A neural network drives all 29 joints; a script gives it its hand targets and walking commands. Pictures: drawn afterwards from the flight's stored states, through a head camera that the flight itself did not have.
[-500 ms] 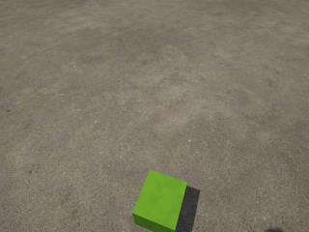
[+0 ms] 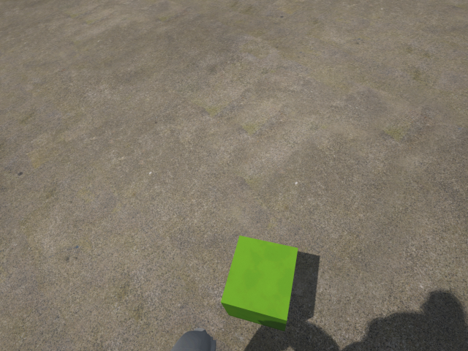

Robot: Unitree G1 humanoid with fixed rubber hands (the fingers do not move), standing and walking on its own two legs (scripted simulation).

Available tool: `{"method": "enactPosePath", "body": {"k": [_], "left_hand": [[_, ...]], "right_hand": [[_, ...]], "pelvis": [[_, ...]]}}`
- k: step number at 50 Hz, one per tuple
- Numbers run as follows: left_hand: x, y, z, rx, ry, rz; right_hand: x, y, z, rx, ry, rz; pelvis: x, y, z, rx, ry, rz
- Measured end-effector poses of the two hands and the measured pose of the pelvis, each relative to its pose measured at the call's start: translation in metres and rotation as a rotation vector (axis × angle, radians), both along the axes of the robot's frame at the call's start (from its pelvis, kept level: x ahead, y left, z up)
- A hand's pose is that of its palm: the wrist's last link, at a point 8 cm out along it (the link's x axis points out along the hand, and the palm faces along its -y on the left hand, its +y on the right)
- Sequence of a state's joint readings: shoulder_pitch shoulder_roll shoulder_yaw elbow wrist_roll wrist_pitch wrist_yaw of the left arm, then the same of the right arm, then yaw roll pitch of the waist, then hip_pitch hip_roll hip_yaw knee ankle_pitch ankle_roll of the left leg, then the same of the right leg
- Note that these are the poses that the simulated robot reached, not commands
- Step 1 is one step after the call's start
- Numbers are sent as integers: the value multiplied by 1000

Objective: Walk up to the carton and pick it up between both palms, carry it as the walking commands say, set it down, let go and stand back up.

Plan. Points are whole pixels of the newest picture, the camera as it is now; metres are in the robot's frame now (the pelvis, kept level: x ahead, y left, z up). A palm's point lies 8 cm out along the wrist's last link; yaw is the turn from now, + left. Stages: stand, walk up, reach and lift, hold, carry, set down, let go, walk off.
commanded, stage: walk up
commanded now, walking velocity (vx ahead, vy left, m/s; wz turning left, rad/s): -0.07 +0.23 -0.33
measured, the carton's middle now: (261, 283) +0.43 +0.01 -0.67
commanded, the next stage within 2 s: none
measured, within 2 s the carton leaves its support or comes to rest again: neither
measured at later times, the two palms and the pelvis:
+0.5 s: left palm out of the picture +0.06 +0.39 -0.17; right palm out of the picture +0.01 -0.15 -0.08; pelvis +0.00 +0.13 +0.00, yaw -5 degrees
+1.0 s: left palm out of the picture +0.07 +0.28 -0.13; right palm out of the picture -0.10 -0.19 -0.16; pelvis -0.03 +0.05 -0.01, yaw -9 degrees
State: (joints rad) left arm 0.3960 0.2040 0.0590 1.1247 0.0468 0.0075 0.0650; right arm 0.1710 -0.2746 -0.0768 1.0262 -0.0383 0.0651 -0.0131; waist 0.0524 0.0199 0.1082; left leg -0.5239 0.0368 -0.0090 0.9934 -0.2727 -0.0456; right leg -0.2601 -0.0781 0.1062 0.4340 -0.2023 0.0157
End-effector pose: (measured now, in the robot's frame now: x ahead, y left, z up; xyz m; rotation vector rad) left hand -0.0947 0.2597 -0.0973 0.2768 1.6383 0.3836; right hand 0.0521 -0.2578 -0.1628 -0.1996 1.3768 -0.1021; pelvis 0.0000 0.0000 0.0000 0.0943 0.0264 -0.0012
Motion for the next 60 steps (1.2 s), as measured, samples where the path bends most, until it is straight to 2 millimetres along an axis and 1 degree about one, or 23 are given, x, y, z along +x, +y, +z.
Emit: {"method": "enactPosePath", "body": {"k": [3,6,9,11,12,13,16,19,21,23,26,29,33,36,39,41,44,47,49,51,54,58,60], "left_hand": [[2,31,6,24,9,-28],[18,58,-1,18,-25,-52],[44,84,-22,-20,-85,-80],[67,103,-44,-53,-137,-103],[79,112,-54,-68,-162,-116],[92,118,-61,-84,-188,-127],[126,122,-67,-148,-272,-139],[147,121,-68,-223,-320,-147],[152,123,-70,-257,-324,-149],[153,125,-72,-274,-314,-155],[152,130,-74,-274,-288,-167],[152,132,-73,-260,-270,-184],[157,126,-67,-243,-265,-222],[166,114,-61,-232,-283,-262],[177,94,-53,-223,-315,-307],[183,78,-49,-212,-342,-338],[184,57,-49,-178,-385,-372],[172,35,-38,-179,-389,-376],[167,24,-33,-178,-395,-369],[164,17,-32,-178,-398,-363],[160,8,-36,-185,-399,-345],[152,3,-48,-206,-381,-311],[148,3,-52,-219,-368,-293]], "right_hand": [[12,20,-2,12,-43,-18],[19,47,-2,18,-71,-29],[25,76,2,1,-108,-46],[26,92,5,-38,-148,-58],[25,99,8,-59,-160,-60],[21,105,15,-79,-166,-52],[6,113,44,-137,-165,-53],[-9,110,69,-204,-157,-88],[-19,109,79,-239,-153,-108],[-28,109,85,-261,-148,-122],[-44,111,86,-271,-134,-137],[-61,116,81,-259,-111,-149],[-87,116,72,-230,-80,-177],[-108,110,63,-204,-55,-205],[-128,100,51,-167,-25,-233],[-140,92,39,-135,-5,-253],[-153,75,16,-90,17,-276],[-153,69,10,-47,33,-282],[-149,70,8,-17,36,-278],[-146,71,6,4,43,-267],[-144,70,5,9,60,-256],[-134,66,5,-19,63,-251],[-127,67,10,-29,56,-247]], "pelvis": [[-3,19,-1,9,14,-19],[-3,43,-5,1,30,-37],[-1,69,-12,-27,43,-55],[2,88,-22,-67,47,-60],[1,96,-25,-73,43,-56],[1,101,-24,-80,36,-55],[3,112,-12,-135,32,-57],[5,122,-2,-178,36,-64],[5,127,1,-192,33,-70],[5,132,2,-195,29,-80],[3,134,2,-195,25,-91],[0,133,1,-193,23,-101],[-7,126,1,-187,19,-120],[-15,117,0,-174,17,-136],[-22,104,-2,-155,11,-148],[-26,93,-6,-139,5,-154],[-31,73,-17,-95,-6,-169],[-33,62,-11,-98,-11,-164],[-33,56,-8,-90,-14,-164],[-34,52,-6,-92,-16,-158],[-32,46,-8,-100,-16,-147],[-27,44,-12,-120,-18,-132],[-25,42,-10,-103,-26,-136]]}}
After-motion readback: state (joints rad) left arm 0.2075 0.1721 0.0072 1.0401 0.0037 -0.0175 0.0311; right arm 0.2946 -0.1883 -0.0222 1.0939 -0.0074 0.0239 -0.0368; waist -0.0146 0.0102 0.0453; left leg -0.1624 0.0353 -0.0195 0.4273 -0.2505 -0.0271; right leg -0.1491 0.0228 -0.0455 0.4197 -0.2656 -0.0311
